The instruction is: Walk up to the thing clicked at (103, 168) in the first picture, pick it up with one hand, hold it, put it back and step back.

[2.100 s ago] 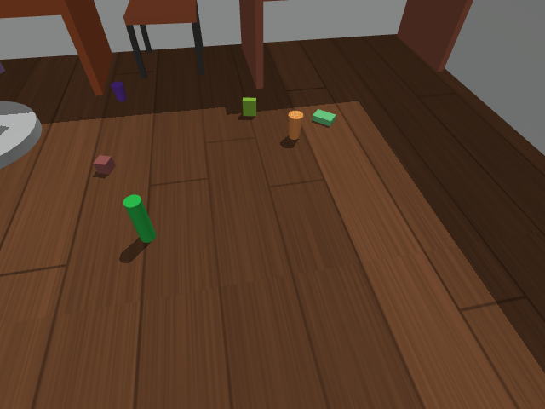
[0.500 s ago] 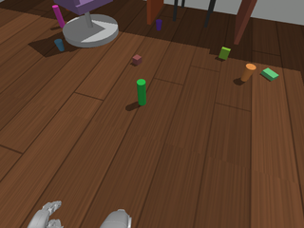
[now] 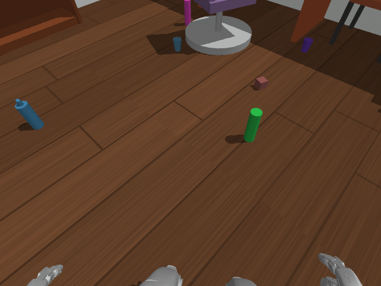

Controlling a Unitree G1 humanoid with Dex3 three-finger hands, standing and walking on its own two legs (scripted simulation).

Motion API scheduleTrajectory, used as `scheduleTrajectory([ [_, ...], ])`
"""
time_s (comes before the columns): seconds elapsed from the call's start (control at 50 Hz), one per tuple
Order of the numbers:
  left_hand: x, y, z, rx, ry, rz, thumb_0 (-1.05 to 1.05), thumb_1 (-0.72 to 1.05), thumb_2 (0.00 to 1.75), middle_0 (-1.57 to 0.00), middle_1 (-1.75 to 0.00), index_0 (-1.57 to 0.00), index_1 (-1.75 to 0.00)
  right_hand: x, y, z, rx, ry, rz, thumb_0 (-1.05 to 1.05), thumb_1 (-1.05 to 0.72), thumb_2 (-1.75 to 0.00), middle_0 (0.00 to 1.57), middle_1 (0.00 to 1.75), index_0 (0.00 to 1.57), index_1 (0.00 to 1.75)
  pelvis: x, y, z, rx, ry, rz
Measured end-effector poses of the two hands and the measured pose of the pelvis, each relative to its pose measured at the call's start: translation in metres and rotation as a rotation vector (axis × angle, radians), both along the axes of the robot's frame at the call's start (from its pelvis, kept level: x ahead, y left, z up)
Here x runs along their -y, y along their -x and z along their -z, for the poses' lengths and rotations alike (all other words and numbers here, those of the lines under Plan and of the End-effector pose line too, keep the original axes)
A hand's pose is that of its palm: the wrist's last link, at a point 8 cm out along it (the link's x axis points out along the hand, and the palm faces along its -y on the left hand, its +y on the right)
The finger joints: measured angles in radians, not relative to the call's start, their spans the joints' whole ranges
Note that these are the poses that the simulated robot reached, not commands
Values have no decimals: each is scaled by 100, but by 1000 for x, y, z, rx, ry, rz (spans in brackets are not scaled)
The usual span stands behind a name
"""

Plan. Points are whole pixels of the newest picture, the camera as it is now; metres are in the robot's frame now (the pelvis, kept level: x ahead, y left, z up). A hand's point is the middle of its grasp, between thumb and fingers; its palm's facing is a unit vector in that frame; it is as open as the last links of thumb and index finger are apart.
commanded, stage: walk up
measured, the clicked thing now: (261, 83) +1.60 -0.49 -0.71
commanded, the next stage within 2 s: stand in 1.82 s
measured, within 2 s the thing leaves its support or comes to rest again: neither
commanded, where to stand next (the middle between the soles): +0.05 +0.04 m, yaw +31 degrees
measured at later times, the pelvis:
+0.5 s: pelvis +0.00 +0.03 +0.00, yaw +20 degrees
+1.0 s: pelvis -0.01 +0.02 +0.00, yaw +31 degrees
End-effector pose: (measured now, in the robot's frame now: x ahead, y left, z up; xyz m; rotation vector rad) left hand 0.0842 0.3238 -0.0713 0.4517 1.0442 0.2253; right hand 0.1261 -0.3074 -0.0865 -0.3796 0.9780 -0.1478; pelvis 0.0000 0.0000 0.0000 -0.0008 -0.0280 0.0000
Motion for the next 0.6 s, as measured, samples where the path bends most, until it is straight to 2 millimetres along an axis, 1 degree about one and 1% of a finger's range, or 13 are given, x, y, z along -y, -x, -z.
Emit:
scheduleTrajectory([
  [0.06,-2,24,-13,-1,-24,-66,0,90,90,-21,-30,-21,-30,-3,-11,2,-33,-18,-56,1,-90,-90,21,30,20,30,3,3,-7,3,-19,-58],
  [0.12,-7,47,-24,-5,-43,-117,0,90,90,-21,-30,-21,-30,-7,-17,1,-63,-34,-109,1,-90,-90,20,30,20,30,2,5,-14,0,-28,-108],
  [0.2,-20,77,-28,-14,-56,-174,0,90,90,-21,-30,-21,-30,-13,-21,2,-116,-25,-157,1,-90,-90,20,30,20,30,-2,6,-15,-1,-33,-170],
  [0.24,-29,92,-24,-23,-51,-205,0,90,90,-21,-30,-21,-30,-20,-26,2,-134,-9,-177,1,-90,-90,20,30,20,30,-6,7,-13,-3,-33,-198],
  [0.28,-40,105,-15,-35,-38,-238,0,90,90,-21,-30,-21,-30,-28,-31,2,-137,13,-195,1,-90,-90,20,30,20,30,-13,8,-8,-5,-33,-224],
  [0.32,-51,116,-1,-44,-23,-272,0,90,90,-21,-30,-21,-30,-36,-35,3,-121,42,-214,1,-90,-90,20,30,20,30,-23,8,1,-6,-37,-248],
  [0.36,-56,126,12,-66,-6,-318,0,90,90,-21,-30,-21,-30,-44,-37,3,-108,62,-229,1,-90,-90,20,30,20,30,-28,8,6,1,-48,-261],
  [0.42,-51,131,22,-82,33,-363,0,91,90,-21,-30,-21,-30,-52,-39,-3,-110,79,-253,1,-90,-90,21,30,20,30,-29,5,3,-1,-30,-309],
  [0.48,-40,133,27,-67,66,-383,0,91,90,-21,-30,-21,-30,-55,-46,-6,-108,96,-278,1,-90,-90,21,30,21,30,-27,2,1,-3,-19,-342],
  [0.54,-27,136,32,-63,85,-406,0,91,90,-21,-30,-21,-30,-56,-57,-3,-99,101,-310,1,-90,-90,21,30,21,30,-22,0,3,-2,-11,-371],
  [0.6,-12,140,36,-53,86,-434,0,91,90,-21,-30,-21,-30,-55,-72,7,-89,94,-344,1,-90,-90,21,30,21,30,-12,-2,10,-1,-5,-397],
])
